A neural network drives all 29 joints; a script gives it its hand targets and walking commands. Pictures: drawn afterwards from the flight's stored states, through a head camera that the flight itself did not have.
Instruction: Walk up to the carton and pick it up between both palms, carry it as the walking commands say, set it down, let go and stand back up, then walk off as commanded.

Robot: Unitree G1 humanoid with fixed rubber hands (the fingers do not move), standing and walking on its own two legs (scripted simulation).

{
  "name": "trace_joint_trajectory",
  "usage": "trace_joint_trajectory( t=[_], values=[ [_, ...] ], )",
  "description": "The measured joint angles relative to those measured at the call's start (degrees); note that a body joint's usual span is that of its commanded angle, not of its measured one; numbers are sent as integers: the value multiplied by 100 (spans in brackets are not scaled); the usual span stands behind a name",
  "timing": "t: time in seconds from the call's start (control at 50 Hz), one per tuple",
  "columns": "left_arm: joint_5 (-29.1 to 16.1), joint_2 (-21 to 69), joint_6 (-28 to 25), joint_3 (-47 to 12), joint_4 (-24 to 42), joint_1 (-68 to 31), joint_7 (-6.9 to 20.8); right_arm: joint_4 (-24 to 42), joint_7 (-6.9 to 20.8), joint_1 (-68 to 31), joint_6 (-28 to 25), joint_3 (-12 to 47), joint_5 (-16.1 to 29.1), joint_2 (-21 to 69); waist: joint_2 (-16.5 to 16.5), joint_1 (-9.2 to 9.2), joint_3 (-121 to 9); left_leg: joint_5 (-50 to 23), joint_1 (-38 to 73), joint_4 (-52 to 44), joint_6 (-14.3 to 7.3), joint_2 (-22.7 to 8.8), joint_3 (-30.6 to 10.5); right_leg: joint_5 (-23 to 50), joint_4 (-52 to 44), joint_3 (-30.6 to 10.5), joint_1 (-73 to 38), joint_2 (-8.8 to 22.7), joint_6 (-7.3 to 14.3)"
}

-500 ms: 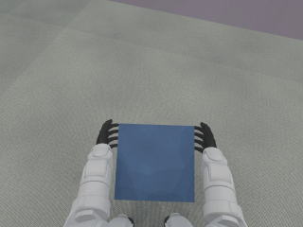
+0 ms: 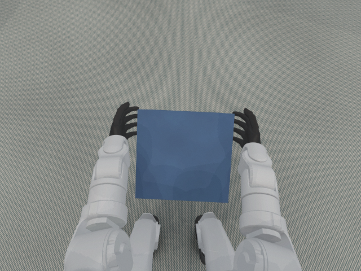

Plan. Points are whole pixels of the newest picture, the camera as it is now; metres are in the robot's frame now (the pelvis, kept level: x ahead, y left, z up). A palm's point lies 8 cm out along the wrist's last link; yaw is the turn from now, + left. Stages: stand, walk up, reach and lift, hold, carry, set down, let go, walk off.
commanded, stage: set down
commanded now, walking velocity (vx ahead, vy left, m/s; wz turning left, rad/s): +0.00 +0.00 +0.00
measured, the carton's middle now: (183, 147) +0.40 -0.02 -0.17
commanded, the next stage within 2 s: none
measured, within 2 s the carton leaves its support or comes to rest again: neither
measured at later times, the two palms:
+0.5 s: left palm (126, 135) +0.43 +0.14 -0.15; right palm (236, 142) +0.40 -0.16 -0.14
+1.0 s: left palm (134, 135) +0.45 +0.13 -0.23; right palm (229, 142) +0.43 -0.16 -0.23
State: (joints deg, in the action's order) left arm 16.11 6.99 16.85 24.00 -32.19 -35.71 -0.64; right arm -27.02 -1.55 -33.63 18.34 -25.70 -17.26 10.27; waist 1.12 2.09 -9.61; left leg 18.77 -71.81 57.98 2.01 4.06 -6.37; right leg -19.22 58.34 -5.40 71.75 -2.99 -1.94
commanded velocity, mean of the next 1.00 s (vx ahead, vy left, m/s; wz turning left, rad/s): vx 0.00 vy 0.00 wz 0.00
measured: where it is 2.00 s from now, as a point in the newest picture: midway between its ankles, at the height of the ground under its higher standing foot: (176, 248)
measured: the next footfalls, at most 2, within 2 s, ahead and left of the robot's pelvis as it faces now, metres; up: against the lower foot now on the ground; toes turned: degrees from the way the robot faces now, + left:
none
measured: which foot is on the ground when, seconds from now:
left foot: down 0.00-1.00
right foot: down 0.00-1.00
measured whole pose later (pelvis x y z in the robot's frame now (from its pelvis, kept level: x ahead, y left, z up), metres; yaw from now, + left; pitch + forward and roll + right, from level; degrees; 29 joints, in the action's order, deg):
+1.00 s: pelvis -0.03 +0.01 -0.15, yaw -1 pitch +47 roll -1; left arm 10.1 -0.5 15.9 20.7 -43.0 -55.3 -8.3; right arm -37.4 -6.7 -52.0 16.5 -26.1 -10.3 3.2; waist 0.9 2.2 -12.8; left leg 27.8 -110.6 91.8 3.0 7.3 -6.0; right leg -28.2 91.4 -6.1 110.0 -5.9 -4.6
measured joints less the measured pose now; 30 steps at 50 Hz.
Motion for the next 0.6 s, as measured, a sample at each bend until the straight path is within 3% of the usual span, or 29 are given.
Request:
trace_joint_trajectory(
  t=[0.6],
  values=[
    [-411, -395, -55, -313, -695, -1016, -619, -765, -269, -939, -190, -39, 527, -467, -23, 18, -635, 703, -2590, 2225, -10, 215, 39, -691, 2113, -73, 2515, -161, -205]
  ],
)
